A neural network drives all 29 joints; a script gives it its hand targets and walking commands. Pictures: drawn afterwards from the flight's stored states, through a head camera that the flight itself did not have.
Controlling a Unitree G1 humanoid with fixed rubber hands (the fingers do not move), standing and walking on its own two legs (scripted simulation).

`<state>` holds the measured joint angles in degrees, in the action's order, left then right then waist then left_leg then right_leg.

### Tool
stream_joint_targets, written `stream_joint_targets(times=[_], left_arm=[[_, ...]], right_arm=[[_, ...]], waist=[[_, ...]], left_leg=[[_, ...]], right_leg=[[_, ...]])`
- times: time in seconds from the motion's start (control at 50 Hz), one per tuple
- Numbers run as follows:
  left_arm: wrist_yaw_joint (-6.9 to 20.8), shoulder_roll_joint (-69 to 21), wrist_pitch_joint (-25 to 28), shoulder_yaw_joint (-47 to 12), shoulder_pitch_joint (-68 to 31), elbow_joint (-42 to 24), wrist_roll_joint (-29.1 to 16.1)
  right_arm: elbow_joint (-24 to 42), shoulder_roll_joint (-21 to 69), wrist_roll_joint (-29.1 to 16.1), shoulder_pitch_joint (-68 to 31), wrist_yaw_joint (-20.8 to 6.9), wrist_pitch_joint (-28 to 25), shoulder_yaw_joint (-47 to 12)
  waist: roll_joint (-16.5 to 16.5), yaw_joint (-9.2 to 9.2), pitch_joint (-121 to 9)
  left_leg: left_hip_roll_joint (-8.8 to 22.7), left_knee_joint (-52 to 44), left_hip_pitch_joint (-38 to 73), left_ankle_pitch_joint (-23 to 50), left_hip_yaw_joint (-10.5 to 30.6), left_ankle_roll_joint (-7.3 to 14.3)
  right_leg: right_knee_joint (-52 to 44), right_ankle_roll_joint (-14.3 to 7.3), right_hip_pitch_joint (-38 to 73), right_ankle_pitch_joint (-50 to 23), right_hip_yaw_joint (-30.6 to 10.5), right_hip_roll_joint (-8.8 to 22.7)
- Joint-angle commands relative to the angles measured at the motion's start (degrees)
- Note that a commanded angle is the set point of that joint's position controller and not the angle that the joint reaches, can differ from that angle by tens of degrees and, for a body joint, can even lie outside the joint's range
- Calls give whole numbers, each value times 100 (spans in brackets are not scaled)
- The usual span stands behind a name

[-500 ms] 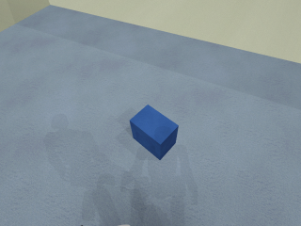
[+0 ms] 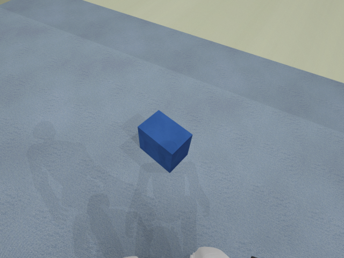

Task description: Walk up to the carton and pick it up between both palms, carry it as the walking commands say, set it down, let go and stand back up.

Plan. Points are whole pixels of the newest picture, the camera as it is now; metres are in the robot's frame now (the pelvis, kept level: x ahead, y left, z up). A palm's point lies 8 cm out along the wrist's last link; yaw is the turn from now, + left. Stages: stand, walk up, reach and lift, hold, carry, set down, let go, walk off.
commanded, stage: walk up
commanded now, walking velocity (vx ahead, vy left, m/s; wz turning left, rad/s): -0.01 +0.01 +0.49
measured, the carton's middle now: (164, 141) +0.79 +0.01 -0.65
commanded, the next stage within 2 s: none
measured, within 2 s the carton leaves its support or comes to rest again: neither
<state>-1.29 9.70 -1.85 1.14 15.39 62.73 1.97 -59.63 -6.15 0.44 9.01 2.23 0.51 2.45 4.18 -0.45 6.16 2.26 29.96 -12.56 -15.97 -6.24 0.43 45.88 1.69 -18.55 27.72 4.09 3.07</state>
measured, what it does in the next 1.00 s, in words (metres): steps on the spot: right foot, then left foot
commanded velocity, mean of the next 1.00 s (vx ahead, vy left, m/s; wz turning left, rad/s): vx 0.00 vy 0.01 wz -0.03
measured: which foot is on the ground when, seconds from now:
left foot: down 0.00-0.14, up 0.16-0.46, down 0.48-1.00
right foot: up 0.00-0.12, down 0.14-1.00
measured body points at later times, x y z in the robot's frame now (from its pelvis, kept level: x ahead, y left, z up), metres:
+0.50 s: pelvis -0.04 -0.02 +0.00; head -0.01 -0.02 +0.45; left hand -0.06 +0.18 -0.16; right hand +0.02 -0.25 -0.16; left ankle -0.06 +0.10 -0.74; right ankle -0.04 -0.12 -0.73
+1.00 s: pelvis -0.06 -0.01 +0.00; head -0.04 -0.02 +0.44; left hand -0.04 +0.23 -0.15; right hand -0.03 -0.23 -0.17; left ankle -0.06 +0.10 -0.73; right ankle -0.04 -0.12 -0.73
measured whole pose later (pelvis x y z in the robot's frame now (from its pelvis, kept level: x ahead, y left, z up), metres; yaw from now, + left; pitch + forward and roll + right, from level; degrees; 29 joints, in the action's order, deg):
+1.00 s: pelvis -0.06 -0.01 +0.00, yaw +2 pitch -2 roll +0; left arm -2.1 8.9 0.4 1.2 14.0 59.7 0.8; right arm -60.5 -8.4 0.9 12.8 1.8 1.7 3.1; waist -1.1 0.7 4.5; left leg 1.2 33.1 -13.7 -17.3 -4.5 0.1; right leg 33.3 -0.3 -15.1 16.1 4.6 2.3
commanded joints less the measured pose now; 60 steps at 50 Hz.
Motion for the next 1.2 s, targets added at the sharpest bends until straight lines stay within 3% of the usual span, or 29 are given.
stream_joint_targets(times=[0.0,0.04,0.06,0.08,0.1,0.12,0.14,0.16,0.18,0.22,0.26,0.38,0.44,0.48,0.5,0.56,0.62,0.74,0.78,0.8,0.84,0.88,0.9,0.92,0.94,0.98,1.06,1.14,1.18], left_arm=[[-215,356,55,173,-68,-388,-21],[-223,308,77,130,-54,-466,-175],[-214,210,93,126,120,-372,-172],[-205,308,204,5,540,-272,-250],[-129,323,256,-45,678,-304,-184],[-98,585,374,14,810,-291,-142],[-89,1116,355,187,775,-295,-148],[-110,1060,339,127,904,-217,-148],[-76,863,365,46,795,-266,-119],[-95,710,407,-5,387,-387,-135],[-113,625,432,-43,164,-451,-127],[-90,636,392,-31,311,-339,-136],[-76,573,365,5,274,-313,-158],[-32,387,412,-23,501,-309,-187],[5,260,406,-53,429,-393,-161],[-9,525,345,63,115,-418,-175],[3,325,283,-19,195,-447,-142],[2,224,248,-79,465,-250,-75],[-11,336,250,-62,333,-237,-82],[-56,323,160,107,260,-384,29],[-123,475,129,259,306,-441,-3],[-128,431,132,280,518,-477,-19],[-145,383,204,47,598,-319,-196],[-92,265,247,39,730,-323,-146],[-80,463,299,70,782,-302,-118],[-126,743,261,100,552,-268,-163],[-78,499,224,33,89,-415,-117],[-9,517,222,95,-261,-581,-141],[4,508,219,102,-307,-632,-137]], right_arm=[[-34,-1249,-16,878,-38,-89,282],[98,-1432,25,811,-31,-95,433],[130,-1379,-5,654,-24,-82,448],[351,-1380,49,289,-28,-44,259],[196,-1317,13,622,86,-78,275],[254,-993,57,492,53,-45,225],[371,-529,45,389,52,-13,105],[297,-529,63,183,56,71,91],[272,-713,24,14,16,111,124],[267,-750,37,-105,-73,97,156],[153,-714,88,222,-166,160,114],[129,-701,18,345,-128,190,112],[22,-685,2,707,-72,53,94],[39,-1013,76,804,-39,-42,164],[43,-1127,106,602,-60,-44,155],[5,-972,89,652,-1,-29,136],[67,-1122,94,554,55,10,156],[170,-824,33,187,36,35,68],[166,-884,81,211,27,44,72],[259,-788,-201,293,85,40,220],[279,-1073,-172,438,-37,-34,279],[311,-1133,-123,467,-71,-60,321],[507,-1128,68,176,-73,-24,157],[366,-1100,126,297,25,-22,247],[338,-901,108,264,24,-4,229],[128,-509,55,548,-22,20,78],[-1,-718,81,736,-73,4,7],[67,-1134,93,555,-43,-16,80],[73,-1235,56,644,18,-26,137]], waist=[[-1722,431,-669],[-2115,216,-610],[-2099,116,-677],[-1708,28,-403],[-1179,-32,-699],[-395,-230,-898],[1196,-243,-867],[1131,-393,-694],[861,-296,-529],[428,-98,-185],[792,31,-196],[912,25,-136],[399,221,-189],[-395,119,-575],[-830,72,-235],[-701,145,-398],[-1201,72,-210],[-876,-103,-179],[-676,-28,-124],[-309,222,-329],[-680,137,-129],[-754,18,-225],[-780,-47,-251],[-496,-141,-541],[-29,-134,-469],[629,-10,-466],[369,219,-136],[-554,169,16],[-964,192,-90]], left_leg=[[1431,-725,725,3820,1915,977],[1393,-808,558,3735,1969,996],[1331,-726,295,3695,1691,858],[1355,-214,-27,3483,1804,728],[1397,-182,195,2479,1078,456],[676,634,-214,1108,499,57],[129,1554,-1417,-651,52,-264],[52,2201,-1532,-1802,352,-308],[122,2477,-1412,-1596,594,-354],[150,2316,-1464,-1145,722,-337],[120,2059,-1046,-820,644,-298],[-89,743,-252,-679,445,-317],[105,-638,726,652,621,-263],[694,-777,1083,1203,1133,-104],[692,-654,819,1109,1008,-24],[637,-719,545,943,809,-48],[884,-1171,395,357,1078,178],[702,-1215,-218,-208,872,88],[567,-1002,-71,-48,727,13],[619,-1124,52,-143,549,112],[895,-1479,-652,309,1388,355],[909,-1349,-603,649,1431,513],[1042,-716,-618,989,1443,432],[725,-369,-193,71,608,205],[258,236,-350,-266,289,-109],[12,457,-578,-565,309,-298],[179,-260,-4,-172,617,-192],[658,-1064,-81,-450,1008,-4],[1221,-1458,20,-371,1351,291]], right_leg=[[-1,27,-489,390,-103,-165],[-592,16,-607,-88,96,-151],[-959,-37,-209,-468,147,-212],[-1372,84,665,-994,237,-71],[-2199,-29,953,-1537,49,52],[-2588,-155,1370,-2182,-877,797],[-2666,-573,1952,-3314,-1889,1663],[-2795,-1103,1646,-3710,-2044,2101],[-2709,-1190,1406,-3894,-2000,2024],[-2633,-999,1112,-4038,-1515,1733],[-2813,-840,794,-3837,-1067,1480],[-2931,-731,639,-2678,-1161,1330],[-2727,-498,267,-2720,-992,1182],[-2388,-306,394,-2550,-591,820],[-2360,-274,182,-2463,-474,536],[-1952,-269,555,-2656,-360,490],[-1579,-144,264,-1883,-182,261],[-1776,-86,709,-2026,-254,310],[-1908,-116,499,-2243,-342,437],[-1899,-197,213,-2224,-498,253],[-1672,-133,690,-1615,-41,192],[-1468,-168,630,-1405,20,190],[-1109,39,952,-1799,135,272],[-1665,-187,633,-2196,-521,608],[-2241,-441,613,-2351,-1167,1053],[-2687,-742,717,-1864,-1624,1425],[-2630,-443,-8,-1476,-1207,1054],[-1796,-190,-258,-1426,-497,391],[-901,-60,-369,-1271,-64,103]])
